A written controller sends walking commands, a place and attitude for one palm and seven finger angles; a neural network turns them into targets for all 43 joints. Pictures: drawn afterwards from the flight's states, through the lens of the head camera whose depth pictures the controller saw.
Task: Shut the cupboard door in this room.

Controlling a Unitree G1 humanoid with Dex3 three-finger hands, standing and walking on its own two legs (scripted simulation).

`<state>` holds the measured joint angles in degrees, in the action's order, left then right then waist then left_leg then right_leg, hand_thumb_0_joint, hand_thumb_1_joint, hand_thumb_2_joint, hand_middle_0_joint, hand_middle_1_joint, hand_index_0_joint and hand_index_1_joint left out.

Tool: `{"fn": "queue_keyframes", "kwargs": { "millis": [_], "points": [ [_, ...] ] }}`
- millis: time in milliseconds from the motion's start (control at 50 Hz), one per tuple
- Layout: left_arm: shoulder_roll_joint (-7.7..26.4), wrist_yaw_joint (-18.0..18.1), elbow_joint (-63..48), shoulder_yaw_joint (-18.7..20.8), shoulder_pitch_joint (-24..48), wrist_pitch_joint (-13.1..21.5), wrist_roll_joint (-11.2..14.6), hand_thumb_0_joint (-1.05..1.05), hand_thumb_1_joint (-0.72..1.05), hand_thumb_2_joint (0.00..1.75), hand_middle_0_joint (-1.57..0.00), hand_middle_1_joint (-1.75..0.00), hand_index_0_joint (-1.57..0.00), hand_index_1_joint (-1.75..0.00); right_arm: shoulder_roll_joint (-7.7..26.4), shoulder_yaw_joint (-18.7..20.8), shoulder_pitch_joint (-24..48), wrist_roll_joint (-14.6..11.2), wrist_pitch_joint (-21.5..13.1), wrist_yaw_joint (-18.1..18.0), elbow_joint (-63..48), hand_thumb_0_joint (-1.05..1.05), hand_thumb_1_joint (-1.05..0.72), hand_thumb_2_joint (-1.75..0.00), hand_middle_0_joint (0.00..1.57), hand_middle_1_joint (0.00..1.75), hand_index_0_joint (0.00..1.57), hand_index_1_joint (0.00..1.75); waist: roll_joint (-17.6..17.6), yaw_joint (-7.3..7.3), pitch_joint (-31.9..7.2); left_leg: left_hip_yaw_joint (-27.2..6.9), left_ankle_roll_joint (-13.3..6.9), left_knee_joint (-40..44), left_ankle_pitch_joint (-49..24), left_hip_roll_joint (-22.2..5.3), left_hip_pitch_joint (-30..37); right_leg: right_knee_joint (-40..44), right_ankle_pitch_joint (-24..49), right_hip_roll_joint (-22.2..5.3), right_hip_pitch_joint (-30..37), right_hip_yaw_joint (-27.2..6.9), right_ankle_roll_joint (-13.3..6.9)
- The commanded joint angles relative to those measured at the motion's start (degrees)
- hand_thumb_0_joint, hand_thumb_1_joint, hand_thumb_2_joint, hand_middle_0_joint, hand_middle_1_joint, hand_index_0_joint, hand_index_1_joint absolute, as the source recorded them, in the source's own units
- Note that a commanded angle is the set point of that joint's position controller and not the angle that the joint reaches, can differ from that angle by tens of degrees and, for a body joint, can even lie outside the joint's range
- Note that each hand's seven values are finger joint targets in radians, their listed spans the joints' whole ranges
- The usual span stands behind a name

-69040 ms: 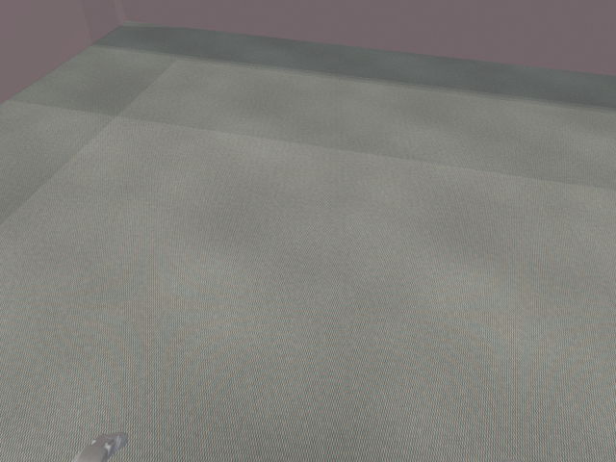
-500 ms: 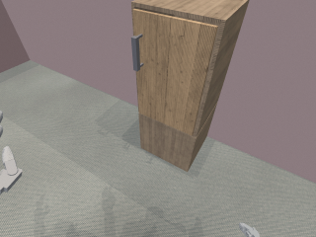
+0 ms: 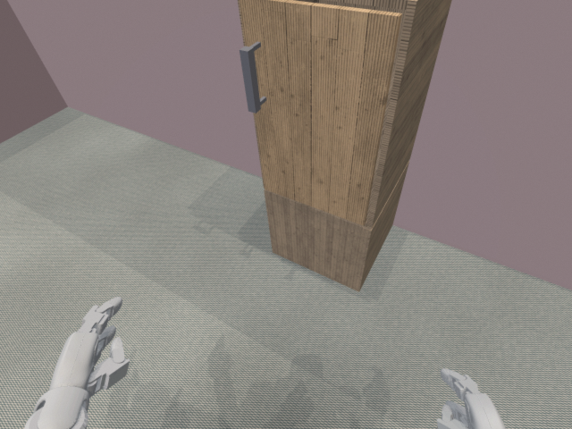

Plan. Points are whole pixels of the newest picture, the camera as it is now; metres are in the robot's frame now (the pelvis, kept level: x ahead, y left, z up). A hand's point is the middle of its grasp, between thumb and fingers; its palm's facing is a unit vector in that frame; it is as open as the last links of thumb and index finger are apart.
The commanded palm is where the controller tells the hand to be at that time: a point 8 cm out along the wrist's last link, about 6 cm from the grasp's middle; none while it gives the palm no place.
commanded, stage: let the arm hang, fingers relaxed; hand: left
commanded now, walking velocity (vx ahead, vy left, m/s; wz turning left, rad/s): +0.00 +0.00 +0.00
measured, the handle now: (255, 77) +0.88 +0.13 +0.08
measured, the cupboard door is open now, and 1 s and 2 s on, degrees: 0 0 0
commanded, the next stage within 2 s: look to check the result in 0.96 s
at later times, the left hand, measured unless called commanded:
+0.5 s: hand out of the picture -0.08 +0.19 -0.16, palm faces +0.03 -0.97 -0.25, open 7.3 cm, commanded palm none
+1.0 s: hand out of the picture -0.01 +0.15 -0.16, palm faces +0.02 -0.99 -0.16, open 7.4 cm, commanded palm none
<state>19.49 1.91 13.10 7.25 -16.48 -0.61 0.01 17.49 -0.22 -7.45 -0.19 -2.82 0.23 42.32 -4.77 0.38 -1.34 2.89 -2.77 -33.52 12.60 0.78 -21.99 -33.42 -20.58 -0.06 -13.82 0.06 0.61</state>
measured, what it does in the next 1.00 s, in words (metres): stands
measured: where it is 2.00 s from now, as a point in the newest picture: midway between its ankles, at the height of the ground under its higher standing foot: outside the picture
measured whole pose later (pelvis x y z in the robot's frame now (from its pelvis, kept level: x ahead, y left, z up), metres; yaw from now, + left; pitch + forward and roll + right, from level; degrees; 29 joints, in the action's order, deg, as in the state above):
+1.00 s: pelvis -0.01 -0.01 +0.01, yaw +0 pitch -2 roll -1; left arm 7.5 1.5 64.3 -0.1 -16.9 -0.1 -0.9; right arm 8.6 0.6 -17.3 0.7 0.8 -2.0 63.8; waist -0.5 -0.7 1.2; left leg 2.3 -1.7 -23.5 7.0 0.1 -15.1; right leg -23.8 -15.0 0.9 -7.3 0.4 -0.6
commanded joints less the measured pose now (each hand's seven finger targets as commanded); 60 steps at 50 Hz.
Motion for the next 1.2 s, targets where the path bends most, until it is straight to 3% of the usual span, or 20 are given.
{"fn": "queue_keyframes", "kwargs": {
  "millis": [0, 40, 80, 120, 180, 220, 300, 420, 540, 620, 820, 980, 1180],
  "points": [
    [3.4, -1.6, 10.8, -3.2, -2.1, 0.5, -1.3, 0.00, 0.90, 0.90, -0.20, -0.30, -0.20, -0.30, 7.1, 1.9, -0.6, 1.1, 0.5, -0.8, -3.5, 0.00, -0.90, -0.90, 0.20, 0.30, 0.20, 0.30, 16.1, -0.09, -3.7, -9.1, -1.2, 4.5, -12.1, -7.4, 5.5, 5.5, 8.3, -4.1, -0.2, -3.4, -3.4],
    [3.1, -1.2, 17.4, -4.1, -0.8, 0.3, -1.4, 0.00, 0.90, 0.90, -0.20, -0.30, -0.20, -0.30, 5.3, 1.5, -2.0, 1.4, 1.7, -0.8, -1.2, 0.00, -0.90, -0.90, 0.20, 0.30, 0.20, 0.30, 16.5, -0.92, -2.6, -7.6, 0.0, 2.8, -8.2, -4.9, 8.2, 8.5, 7.4, -6.3, -3.5, -6.4, -4.8],
    [2.0, -0.8, 22.6, -4.9, 0.3, -0.1, -1.1, 0.00, 0.90, 0.90, -0.20, -0.30, -0.20, -0.30, 3.4, 1.3, -3.2, 1.8, 2.8, -0.8, 1.3, 0.00, -0.90, -0.90, 0.20, 0.30, 0.20, 0.30, 10.8, -1.56, -1.1, -6.6, 0.7, 2.9, -4.8, -3.7, 10.2, 10.9, 3.6, -7.1, -6.0, -7.7, -5.6],
    [1.2, -0.8, 27.5, -5.3, 0.2, -0.1, -1.0, 0.00, 0.90, 0.90, -0.20, -0.30, -0.20, -0.30, 2.6, 1.1, -4.2, 1.9, 3.3, -0.9, 4.0, 0.00, -0.90, -0.90, 0.20, 0.30, 0.20, 0.30, 2.4, -1.96, 0.7, -7.6, 0.7, 6.1, -2.6, -4.7, 10.9, 11.2, -0.2, -5.4, -6.8, -6.9, -5.1],
    [-1.3, -0.6, 34.1, -4.5, -3.9, 0.0, -1.0, 0.00, 0.90, 0.90, -0.20, -0.30, -0.20, -0.30, 1.5, 1.5, -5.7, 1.9, 3.3, -1.5, 7.1, 0.00, -0.90, -0.90, 0.20, 0.30, 0.20, 0.30, -6.7, -0.51, 0.8, -9.7, 0.0, 11.8, 3.2, -6.3, 6.9, 10.6, 1.7, -3.2, -0.8, -4.3, -4.2],
    [-1.1, -0.8, 38.1, -5.0, -5.5, -0.1, -0.8, 0.00, 0.90, 0.90, -0.20, -0.30, -0.20, -0.30, 1.7, 1.7, -6.3, 1.7, 3.5, -1.7, 9.0, 0.00, -0.90, -0.90, 0.20, 0.30, 0.20, 0.30, -9.6, 0.07, 1.4, -10.6, 0.0, 14.9, 8.7, -6.7, 5.3, 10.4, 2.0, -2.6, 1.3, -3.3, -4.2],
    [-1.5, -1.0, 43.3, -5.3, -6.3, 0.4, -0.9, 0.00, 0.90, 0.90, -0.20, -0.30, -0.20, -0.30, 2.3, 2.4, -8.9, 1.2, 3.5, -2.2, 12.0, 0.00, -0.90, -0.90, 0.20, 0.30, 0.20, 0.30, -2.0, -0.12, 3.1, -11.5, -0.2, 16.7, 11.8, -7.2, 5.6, 12.5, 1.4, -2.7, 1.2, -3.4, -4.3],
    [-1.8, -0.7, 48.0, -5.6, -6.4, 0.9, -1.0, 0.00, 0.90, 0.90, -0.20, -0.30, -0.20, -0.30, 1.7, 2.8, -12.0, 1.1, 3.6, -2.2, 15.7, 0.00, -0.90, -0.90, 0.20, 0.30, 0.20, 0.30, 7.6, -1.20, 6.2, -9.0, 0.0, 13.9, 7.4, -6.4, 9.6, 17.0, -4.3, -4.1, -4.9, -5.7, -4.7],
    [-2.3, -0.3, 49.9, -5.8, -6.8, 0.9, -0.9, 0.00, 0.90, 0.90, -0.20, -0.30, -0.20, -0.30, 0.3, 2.5, -12.8, 1.0, 3.7, -2.1, 17.9, 0.00, -0.90, -0.90, 0.20, 0.30, 0.20, 0.30, 8.2, -1.23, 7.9, -7.6, 0.2, 12.8, 4.9, -6.2, 10.6, 18.0, -5.7, -4.4, -7.2, -6.2, -4.6],
    [-3.4, -0.2, 50.5, -6.0, -7.0, 0.8, -0.9, 0.00, 0.90, 0.90, -0.20, -0.30, -0.20, -0.30, -1.0, 2.1, -12.8, 1.2, 3.6, -2.2, 18.8, 0.00, -0.90, -0.90, 0.20, 0.30, 0.20, 0.30, 5.6, -1.03, 9.4, -7.9, 0.2, 14.5, 5.8, -6.4, 8.9, 17.2, -4.1, -4.1, -6.7, -6.0, -4.2],
    [-4.7, -0.1, 50.6, -5.8, -6.5, 0.9, -0.8, 0.00, 0.90, 0.90, -0.20, -0.30, -0.20, -0.30, -2.2, 1.8, -12.6, 1.2, 2.9, -2.5, 19.4, 0.00, -0.90, -0.90, 0.20, 0.30, 0.20, 0.30, 2.2, -0.60, 7.6, -8.6, 0.4, 16.8, 4.5, -6.7, 8.2, 15.3, 3.1, -3.7, -1.9, -4.6, -3.7],
    [-5.2, 0.1, 50.9, -5.8, -5.6, 1.3, -0.7, 0.00, 0.90, 0.90, -0.20, -0.30, -0.20, -0.30, -2.6, 1.7, -13.1, 1.0, 2.6, -2.7, 19.6, 0.00, -0.90, -0.90, 0.20, 0.30, 0.20, 0.30, 3.5, -0.91, 5.1, -7.5, 0.5, 14.8, -3.1, -6.6, 11.3, 15.7, 6.9, -4.2, 0.0, -4.5, -3.6],
    [-4.7, 0.1, 51.3, -5.9, -5.5, 1.3, -0.7, 0.00, 0.90, 0.90, -0.20, -0.30, -0.20, -0.30, -2.0, 1.8, -12.2, 0.9, 2.9, -2.7, 20.1, 0.00, -0.90, -0.90, 0.20, 0.30, 0.20, 0.30, 5.1, -1.09, 6.5, -7.1, 0.5, 14.6, -2.6, -6.7, 12.5, 16.9, 5.8, -4.4, -0.7, -4.8, -3.7]
  ]
}}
